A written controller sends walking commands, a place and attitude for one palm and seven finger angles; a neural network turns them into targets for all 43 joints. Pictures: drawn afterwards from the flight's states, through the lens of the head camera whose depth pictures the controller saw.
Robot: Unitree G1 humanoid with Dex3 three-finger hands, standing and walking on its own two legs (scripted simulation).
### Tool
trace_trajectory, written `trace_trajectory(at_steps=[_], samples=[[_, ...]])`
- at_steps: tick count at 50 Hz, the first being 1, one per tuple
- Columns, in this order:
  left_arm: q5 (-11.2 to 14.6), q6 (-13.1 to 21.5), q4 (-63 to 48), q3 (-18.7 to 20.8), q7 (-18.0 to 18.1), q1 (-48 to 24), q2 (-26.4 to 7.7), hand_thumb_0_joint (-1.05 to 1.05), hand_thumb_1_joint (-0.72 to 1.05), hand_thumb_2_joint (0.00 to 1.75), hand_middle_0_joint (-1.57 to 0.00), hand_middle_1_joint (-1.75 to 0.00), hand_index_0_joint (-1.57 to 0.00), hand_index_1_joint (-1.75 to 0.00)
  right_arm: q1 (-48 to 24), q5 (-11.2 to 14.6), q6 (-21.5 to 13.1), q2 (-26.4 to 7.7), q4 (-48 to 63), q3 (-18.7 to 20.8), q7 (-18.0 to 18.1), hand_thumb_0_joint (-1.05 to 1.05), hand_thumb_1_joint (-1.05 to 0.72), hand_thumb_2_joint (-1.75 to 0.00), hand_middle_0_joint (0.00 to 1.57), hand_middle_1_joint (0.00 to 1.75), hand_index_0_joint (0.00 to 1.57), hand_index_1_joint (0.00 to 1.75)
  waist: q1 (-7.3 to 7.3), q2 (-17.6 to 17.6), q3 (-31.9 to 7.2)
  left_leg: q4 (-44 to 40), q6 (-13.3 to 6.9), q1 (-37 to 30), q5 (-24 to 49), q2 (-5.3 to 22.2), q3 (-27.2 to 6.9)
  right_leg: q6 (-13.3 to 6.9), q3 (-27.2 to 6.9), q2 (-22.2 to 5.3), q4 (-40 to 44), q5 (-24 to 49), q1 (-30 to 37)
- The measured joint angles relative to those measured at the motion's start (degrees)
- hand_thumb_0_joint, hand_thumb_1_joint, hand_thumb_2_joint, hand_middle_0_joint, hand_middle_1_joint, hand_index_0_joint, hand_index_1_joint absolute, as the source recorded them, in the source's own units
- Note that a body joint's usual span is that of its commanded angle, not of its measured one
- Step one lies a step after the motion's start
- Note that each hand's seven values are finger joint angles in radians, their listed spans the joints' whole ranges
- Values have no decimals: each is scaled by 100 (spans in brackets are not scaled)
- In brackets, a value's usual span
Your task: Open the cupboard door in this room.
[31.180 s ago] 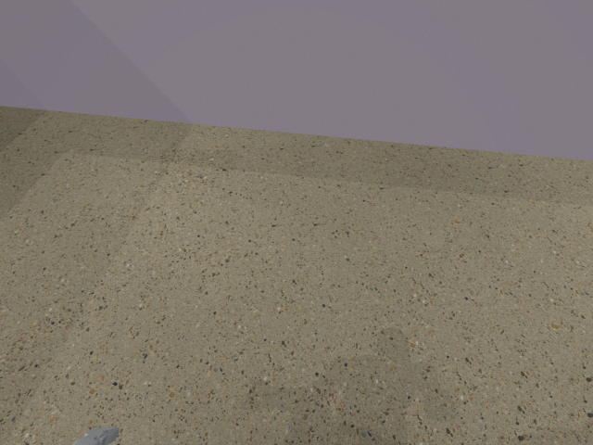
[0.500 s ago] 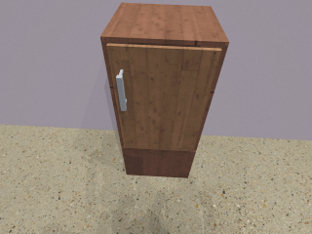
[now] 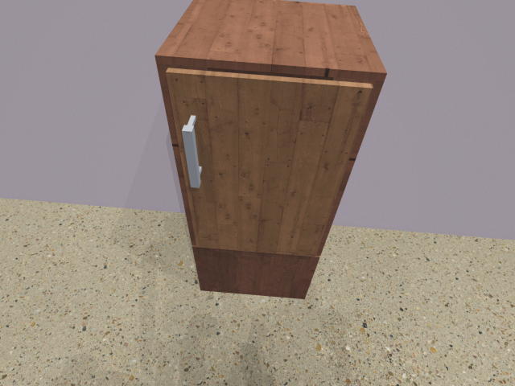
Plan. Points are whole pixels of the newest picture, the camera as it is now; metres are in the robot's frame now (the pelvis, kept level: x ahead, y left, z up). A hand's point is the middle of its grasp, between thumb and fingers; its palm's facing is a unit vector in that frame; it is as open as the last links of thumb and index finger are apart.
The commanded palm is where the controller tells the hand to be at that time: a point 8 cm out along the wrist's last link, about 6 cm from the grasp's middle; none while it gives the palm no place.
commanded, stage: come to a stop and stand still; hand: left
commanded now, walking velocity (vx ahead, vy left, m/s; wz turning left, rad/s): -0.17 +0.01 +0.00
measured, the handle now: (194, 153) +0.57 +0.18 +0.03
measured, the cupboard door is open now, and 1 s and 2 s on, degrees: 0 0 0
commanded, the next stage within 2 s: look again from close up in 0.86 s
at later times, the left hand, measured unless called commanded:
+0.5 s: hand out of the picture +0.02 +0.18 -0.16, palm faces +0.02 -0.98 -0.22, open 7.4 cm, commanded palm none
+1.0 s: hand out of the picture -0.09 +0.15 -0.17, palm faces +0.04 -0.99 -0.13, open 7.4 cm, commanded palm none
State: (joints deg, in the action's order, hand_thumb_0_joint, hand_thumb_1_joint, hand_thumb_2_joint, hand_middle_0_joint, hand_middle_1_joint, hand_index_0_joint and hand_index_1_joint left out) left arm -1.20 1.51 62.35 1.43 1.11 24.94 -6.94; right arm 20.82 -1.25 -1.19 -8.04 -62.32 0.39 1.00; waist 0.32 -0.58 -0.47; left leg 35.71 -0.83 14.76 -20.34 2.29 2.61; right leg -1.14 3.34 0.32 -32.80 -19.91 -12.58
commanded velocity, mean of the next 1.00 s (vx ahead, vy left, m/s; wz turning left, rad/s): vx -0.03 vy -0.01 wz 0.00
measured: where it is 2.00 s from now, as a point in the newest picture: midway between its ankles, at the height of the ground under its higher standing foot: outside the picture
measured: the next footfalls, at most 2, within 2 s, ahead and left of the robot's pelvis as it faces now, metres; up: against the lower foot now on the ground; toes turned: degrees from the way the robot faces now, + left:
none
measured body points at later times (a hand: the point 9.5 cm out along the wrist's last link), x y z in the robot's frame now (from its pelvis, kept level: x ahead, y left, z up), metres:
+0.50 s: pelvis -0.03 -0.01 +0.01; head -0.03 -0.01 +0.46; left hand +0.02 +0.23 -0.14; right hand -0.01 -0.23 -0.15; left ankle -0.02 +0.11 -0.73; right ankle -0.03 -0.11 -0.73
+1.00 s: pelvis -0.05 +0.00 +0.01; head -0.04 +0.01 +0.46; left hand -0.09 +0.20 -0.15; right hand -0.09 -0.20 -0.15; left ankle -0.02 +0.11 -0.73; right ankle -0.02 -0.11 -0.73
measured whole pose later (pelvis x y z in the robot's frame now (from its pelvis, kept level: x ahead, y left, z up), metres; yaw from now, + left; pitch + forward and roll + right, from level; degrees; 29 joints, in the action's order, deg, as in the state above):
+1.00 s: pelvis -0.05 +0.00 +0.01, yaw -1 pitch -1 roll -1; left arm -0.9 0.3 63.2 -0.7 2.4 22.1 -5.6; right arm 20.8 -1.0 0.5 -6.3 -63.9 -0.2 1.1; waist 0.5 -0.1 1.3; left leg 29.1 0.0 15.8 -13.0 2.1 3.3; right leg -0.8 3.7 0.1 -25.8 -11.4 -13.7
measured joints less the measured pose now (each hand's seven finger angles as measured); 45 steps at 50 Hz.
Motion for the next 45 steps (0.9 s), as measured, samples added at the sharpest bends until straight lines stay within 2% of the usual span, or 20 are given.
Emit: trace_trajectory(at_steps=[3, 10, 20, 26, 34, 45], samples=[[12, -69, 123, -15, 51, -30, 20, 0, 90, 90, -20, -29, -20, -29, -115, 35, -109, 98, -63, -49, 64, 1, -91, -90, 20, 30, 20, 30, 40, -167, 21, -233, 53, -252, -11, -81, 107, 65, -85, -88, -14, -73, 106], [31, -149, -17, -39, 137, -416, 78, 0, 90, 90, -20, -29, -20, -29, -407, 69, -26, 83, -77, 0, 269, 2, -94, -90, 20, 30, 21, 30, 24, -98, 166, -510, 29, -420, 194, -98, 174, 107, -73, -115, 258, 117, 256], [26, -196, -412, 49, 158, -892, -269, 1, 92, 90, -20, -29, -20, -29, -667, 49, 104, -23, 132, 120, 194, 1, -93, -90, 20, 30, 20, 30, -69, -20, 274, -484, 95, -193, 327, -52, 197, 7, -81, -78, 108, 202, -41], [42, -206, -406, -42, 108, -1019, -271, 0, 91, 90, -20, -29, -20, -29, -607, 22, 146, -66, 43, 55, 99, 1, -93, -90, 20, 30, 20, 30, -65, 27, 159, -749, 92, -263, 601, -63, 161, 1, -41, -74, 373, 459, 44], [45, -198, -291, -77, 72, -829, -240, 0, 92, 90, -20, -29, -20, -29, -346, -1, 145, -4, -49, -26, 17, 1, -92, -90, 20, 30, 20, 30, -65, 32, 79, -1023, 90, -222, 892, -54, 118, -11, 8, -49, 711, 769, 49], [55, -189, 5, -121, 63, -370, 2, 0, 91, 90, -20, -29, -20, -29, 8, 12, 129, 167, -219, -67, 36, 1, -91, -90, 20, 30, 20, 30, -33, -32, 116, -1005, 59, -101, 945, -68, 95, 10, 31, -61, 767, 858, -27]])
